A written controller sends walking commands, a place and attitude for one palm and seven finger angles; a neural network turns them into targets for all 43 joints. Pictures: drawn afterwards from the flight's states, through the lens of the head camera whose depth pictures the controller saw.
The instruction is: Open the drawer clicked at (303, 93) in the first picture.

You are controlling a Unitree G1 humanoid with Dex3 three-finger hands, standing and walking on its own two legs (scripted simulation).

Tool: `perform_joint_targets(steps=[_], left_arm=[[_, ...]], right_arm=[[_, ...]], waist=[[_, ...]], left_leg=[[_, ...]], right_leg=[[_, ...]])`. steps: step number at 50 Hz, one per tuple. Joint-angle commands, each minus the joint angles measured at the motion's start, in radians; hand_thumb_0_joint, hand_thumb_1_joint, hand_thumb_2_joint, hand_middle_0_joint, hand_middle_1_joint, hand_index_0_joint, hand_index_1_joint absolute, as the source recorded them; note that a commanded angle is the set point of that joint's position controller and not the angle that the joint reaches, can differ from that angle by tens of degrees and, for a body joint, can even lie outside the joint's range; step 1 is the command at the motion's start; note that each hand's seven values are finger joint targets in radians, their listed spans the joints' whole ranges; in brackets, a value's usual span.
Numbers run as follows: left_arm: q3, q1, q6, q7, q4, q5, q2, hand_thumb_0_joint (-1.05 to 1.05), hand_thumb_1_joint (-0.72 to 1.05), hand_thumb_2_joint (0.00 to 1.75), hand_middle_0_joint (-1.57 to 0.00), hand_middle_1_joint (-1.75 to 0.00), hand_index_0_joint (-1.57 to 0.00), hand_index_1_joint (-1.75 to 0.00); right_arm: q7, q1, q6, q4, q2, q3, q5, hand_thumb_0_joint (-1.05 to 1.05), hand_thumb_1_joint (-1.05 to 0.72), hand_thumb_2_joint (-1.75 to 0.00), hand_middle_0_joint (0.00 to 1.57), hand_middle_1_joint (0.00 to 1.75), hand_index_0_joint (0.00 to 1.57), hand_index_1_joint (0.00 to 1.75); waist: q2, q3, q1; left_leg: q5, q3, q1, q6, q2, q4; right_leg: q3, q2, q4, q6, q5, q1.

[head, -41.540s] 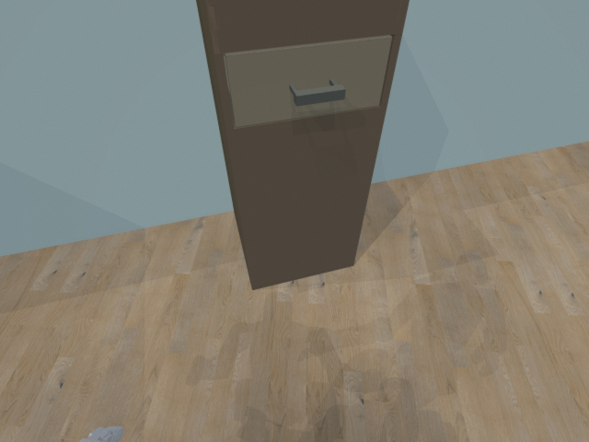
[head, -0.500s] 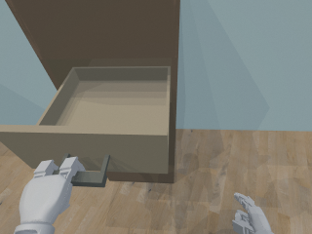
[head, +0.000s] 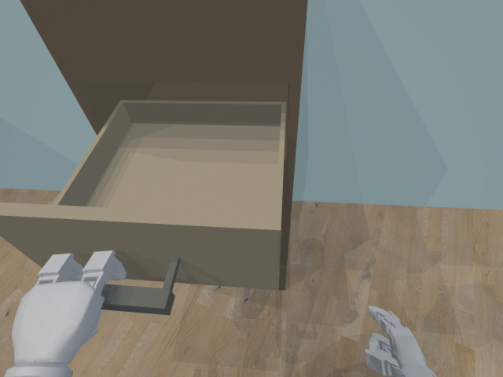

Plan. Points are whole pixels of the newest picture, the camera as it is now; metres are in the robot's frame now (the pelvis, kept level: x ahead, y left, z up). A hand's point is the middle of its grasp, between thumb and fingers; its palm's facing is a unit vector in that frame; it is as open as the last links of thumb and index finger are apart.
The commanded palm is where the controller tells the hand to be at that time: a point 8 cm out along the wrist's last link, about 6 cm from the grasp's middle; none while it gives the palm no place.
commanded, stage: open the thumb to release the handle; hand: left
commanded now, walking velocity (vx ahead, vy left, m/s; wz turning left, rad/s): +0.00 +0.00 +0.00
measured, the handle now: (132, 280) +0.22 +0.20 +0.09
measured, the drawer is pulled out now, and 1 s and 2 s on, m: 0.30 0.30 0.30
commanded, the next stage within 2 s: lift the hand off the handle in 0.36 s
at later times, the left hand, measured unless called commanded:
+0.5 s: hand (88, 327) +0.16 +0.24 +0.07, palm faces +0.08 -0.09 -0.99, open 13.5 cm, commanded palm +0.13 +0.23 +0.12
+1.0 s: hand (89, 309) +0.17 +0.23 +0.11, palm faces +0.12 -0.06 -0.99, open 13.8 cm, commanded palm +0.14 +0.22 +0.16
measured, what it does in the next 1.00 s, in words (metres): stands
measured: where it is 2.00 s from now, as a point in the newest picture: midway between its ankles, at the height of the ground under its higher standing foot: outside the picture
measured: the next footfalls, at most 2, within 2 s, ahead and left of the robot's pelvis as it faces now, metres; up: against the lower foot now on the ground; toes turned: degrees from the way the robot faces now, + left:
none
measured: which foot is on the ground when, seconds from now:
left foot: down 0.00-1.00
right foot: down 0.00-1.00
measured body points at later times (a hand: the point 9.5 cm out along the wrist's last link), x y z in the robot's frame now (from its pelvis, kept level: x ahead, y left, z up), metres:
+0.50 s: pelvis -0.02 -0.01 +0.01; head -0.01 -0.04 +0.46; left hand +0.15 +0.24 +0.13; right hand +0.20 -0.21 -0.08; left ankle -0.07 +0.10 -0.71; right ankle +0.00 -0.13 -0.71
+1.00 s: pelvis -0.03 -0.01 +0.02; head -0.03 -0.05 +0.46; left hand +0.16 +0.23 +0.16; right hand +0.19 -0.21 -0.08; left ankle -0.07 +0.10 -0.71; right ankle +0.00 -0.13 -0.71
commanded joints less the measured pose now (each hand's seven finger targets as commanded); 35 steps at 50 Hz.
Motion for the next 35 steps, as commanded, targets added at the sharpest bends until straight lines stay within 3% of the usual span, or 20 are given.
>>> perform_joint_targets(steps=[1,2,3,4,6,8,9,10,13,15,16,19,22,23,25,26,28,31,33,35], left_arm=[[0.109,0.045,0.027,0.011,-0.272,-0.059,0.085,0.00,0.34,0.66,-0.36,-1.29,-0.36,-1.29],[0.136,0.016,0.028,0.009,-0.263,-0.049,0.126,0.00,0.27,0.63,-0.35,-1.28,-0.35,-1.28],[0.142,0.031,0.030,0.009,-0.222,-0.038,0.129,0.00,0.20,0.60,-0.35,-1.27,-0.35,-1.27],[0.133,0.030,0.022,0.011,-0.207,-0.010,0.119,0.00,0.13,0.57,-0.35,-1.27,-0.35,-1.27],[0.095,0.057,0.014,0.005,-0.180,-0.001,0.084,0.00,-0.01,0.51,-0.33,-1.25,-0.33,-1.25],[0.105,0.042,0.019,-0.002,-0.203,-0.010,0.100,0.00,-0.15,0.45,-0.32,-1.24,-0.32,-1.24],[0.081,0.016,0.019,-0.003,-0.216,-0.003,0.079,0.00,-0.22,0.42,-0.32,-1.23,-0.32,-1.23],[0.097,-0.013,0.020,-0.010,-0.210,-0.022,0.095,0.00,-0.29,0.39,-0.32,-1.22,-0.32,-1.22],[0.122,-0.084,0.006,-0.004,-0.205,-0.002,0.134,0.00,-0.50,0.30,-0.30,-1.20,-0.30,-1.20],[0.117,-0.149,-0.010,-0.007,-0.173,-0.001,0.122,0.00,-0.50,0.30,-0.30,-1.20,-0.30,-1.20],[0.124,-0.131,-0.019,-0.006,-0.153,0.011,0.130,0.00,-0.50,0.30,-0.30,-1.20,-0.30,-1.20],[0.115,-0.164,-0.017,-0.012,-0.151,0.010,0.128,0.00,-0.50,0.30,-0.30,-1.20,-0.30,-1.20],[0.097,-0.198,-0.007,-0.030,-0.138,0.002,0.120,0.00,-0.50,0.30,-0.30,-1.20,-0.30,-1.20],[-0.005,-0.183,0.006,-0.042,-0.113,-0.004,0.018,0.00,-0.50,0.30,-0.30,-1.20,-0.30,-1.20],[0.022,-0.225,0.008,-0.057,-0.088,-0.012,0.051,0.00,-0.50,0.30,-0.30,-1.20,-0.30,-1.20],[0.025,-0.214,0.006,-0.059,-0.090,-0.001,0.065,0.00,-0.50,0.30,-0.30,-1.20,-0.30,-1.20],[0.100,-0.250,0.008,-0.047,-0.088,0.026,0.164,0.00,-0.50,0.30,-0.30,-1.20,-0.30,-1.20],[0.071,-0.246,-0.007,-0.029,-0.100,0.047,0.113,0.00,-0.50,0.30,-0.30,-1.20,-0.30,-1.20],[0.091,-0.298,-0.003,-0.022,-0.075,0.042,0.136,0.00,-0.50,0.30,-0.30,-1.20,-0.30,-1.20],[0.054,-0.339,-0.002,-0.029,-0.062,0.024,0.091,0.00,-0.50,0.30,-0.30,-1.20,-0.30,-1.20]], right_arm=[[-0.021,-0.115,-0.071,-0.171,-0.100,-0.050,0.004,0.00,-0.90,-0.90,0.20,0.30,0.20,0.30],[-0.024,-0.118,-0.066,-0.163,-0.103,-0.044,0.008,0.00,-0.90,-0.90,0.20,0.30,0.20,0.30],[-0.026,-0.133,-0.067,-0.160,-0.102,-0.037,0.006,0.00,-0.90,-0.90,0.20,0.30,0.20,0.30],[-0.018,-0.123,-0.068,-0.159,-0.094,-0.027,-0.003,0.00,-0.90,-0.90,0.20,0.30,0.20,0.30],[-0.012,-0.125,-0.069,-0.158,-0.095,-0.029,-0.001,0.00,-0.90,-0.90,0.20,0.30,0.20,0.30],[-0.013,-0.144,-0.067,-0.164,-0.104,-0.033,0.009,0.00,-0.90,-0.90,0.20,0.30,0.20,0.30],[-0.010,-0.131,-0.069,-0.167,-0.097,-0.028,-0.003,0.00,-0.90,-0.90,0.20,0.30,0.20,0.30],[-0.016,-0.132,-0.063,-0.158,-0.099,-0.038,0.007,0.00,-0.90,-0.90,0.20,0.30,0.20,0.30],[-0.033,-0.141,-0.068,-0.159,-0.103,-0.032,-0.007,0.00,-0.90,-0.90,0.20,0.30,0.20,0.30],[-0.038,-0.133,-0.067,-0.140,-0.093,-0.037,-0.011,0.00,-0.90,-0.90,0.20,0.30,0.20,0.30],[-0.042,-0.132,-0.072,-0.145,-0.092,-0.034,-0.017,0.00,-0.90,-0.90,0.20,0.30,0.20,0.30],[-0.044,-0.146,-0.075,-0.146,-0.086,-0.024,-0.015,0.00,-0.90,-0.90,0.20,0.30,0.20,0.30],[-0.046,-0.163,-0.070,-0.138,-0.084,-0.031,-0.008,0.00,-0.90,-0.90,0.20,0.30,0.20,0.30],[-0.038,-0.178,-0.076,-0.141,-0.081,-0.030,-0.006,0.00,-0.90,-0.90,0.20,0.30,0.20,0.30],[-0.033,-0.168,-0.073,-0.121,-0.085,-0.036,0.000,0.00,-0.90,-0.90,0.20,0.30,0.20,0.30],[-0.036,-0.166,-0.077,-0.134,-0.087,-0.032,-0.009,0.00,-0.90,-0.90,0.20,0.30,0.20,0.30],[-0.044,-0.187,-0.072,-0.131,-0.093,-0.024,-0.010,0.00,-0.90,-0.90,0.20,0.30,0.20,0.30],[-0.039,-0.174,-0.076,-0.132,-0.074,-0.023,-0.014,0.00,-0.90,-0.90,0.20,0.30,0.20,0.30],[-0.045,-0.192,-0.075,-0.118,-0.078,-0.028,-0.011,0.00,-0.90,-0.90,0.20,0.30,0.20,0.30],[-0.044,-0.189,-0.075,-0.106,-0.074,-0.034,-0.005,0.00,-0.90,-0.90,0.20,0.30,0.20,0.30]], waist=[[-0.022,-0.234,0.002],[-0.038,-0.213,-0.004],[-0.055,-0.177,0.003],[-0.078,-0.134,-0.001],[-0.071,-0.096,0.008],[-0.047,-0.116,0.011],[-0.049,-0.139,0.004],[-0.055,-0.128,-0.002],[-0.064,-0.114,-0.003],[-0.067,-0.090,-0.014],[-0.062,-0.092,0.001],[-0.019,-0.103,0.004],[-0.017,-0.095,0.003],[-0.010,-0.068,-0.008],[-0.048,-0.044,-0.016],[-0.074,-0.051,0.000],[-0.061,-0.061,0.016],[-0.037,-0.098,0.023],[-0.037,-0.082,0.012],[-0.020,-0.071,-0.004]], left_leg=[[0.691,-0.033,0.086,-0.026,0.004,-0.078],[0.678,-0.035,0.070,-0.029,0.008,-0.087],[0.648,-0.035,0.058,-0.031,0.006,-0.096],[0.619,-0.036,0.027,-0.027,0.008,-0.096],[0.623,-0.035,0.018,-0.032,0.009,-0.107],[0.610,-0.031,0.036,-0.039,0.012,-0.117],[0.577,-0.032,0.039,-0.028,0.008,-0.110],[0.547,-0.031,0.041,-0.030,0.008,-0.123],[0.450,-0.030,0.038,-0.019,-0.004,-0.127],[0.380,-0.029,0.031,-0.015,-0.011,-0.138],[0.365,-0.025,0.028,-0.010,-0.016,-0.135],[0.354,-0.025,0.035,-0.013,-0.020,-0.143],[0.363,-0.023,0.044,-0.016,-0.022,-0.162],[0.366,-0.024,0.044,-0.018,-0.025,-0.159],[0.344,-0.028,0.024,-0.019,-0.017,-0.178],[0.335,-0.025,0.019,-0.012,-0.022,-0.176],[0.315,-0.020,0.017,-0.016,-0.021,-0.189],[0.351,-0.018,0.034,-0.016,-0.026,-0.183],[0.334,-0.019,0.041,-0.019,-0.029,-0.190],[0.325,-0.022,0.046,-0.017,-0.031,-0.197]], right_leg=[[-0.022,0.000,-0.062,-0.020,0.474,0.201],[-0.019,0.002,-0.067,-0.020,0.462,0.195],[-0.014,0.006,-0.073,-0.024,0.443,0.189],[-0.026,0.003,-0.064,-0.023,0.402,0.158],[-0.030,0.007,-0.068,-0.026,0.386,0.151],[-0.016,0.008,-0.083,-0.029,0.378,0.173],[-0.027,0.002,-0.075,-0.027,0.352,0.166],[-0.027,0.003,-0.094,-0.028,0.342,0.174],[-0.012,0.009,-0.110,-0.031,0.287,0.158],[-0.024,0.005,-0.122,-0.033,0.236,0.143],[-0.023,0.006,-0.117,-0.033,0.222,0.139],[-0.019,0.001,-0.124,-0.036,0.210,0.155],[-0.020,0.004,-0.140,-0.037,0.224,0.175],[-0.021,0.004,-0.141,-0.040,0.228,0.158],[-0.031,0.007,-0.151,-0.039,0.202,0.162],[-0.029,0.005,-0.150,-0.035,0.203,0.169],[-0.006,0.005,-0.159,-0.039,0.194,0.199],[-0.012,0.005,-0.147,-0.044,0.214,0.204],[0.007,0.008,-0.166,-0.045,0.209,0.203],[-0.004,0.006,-0.172,-0.046,0.198,0.194]])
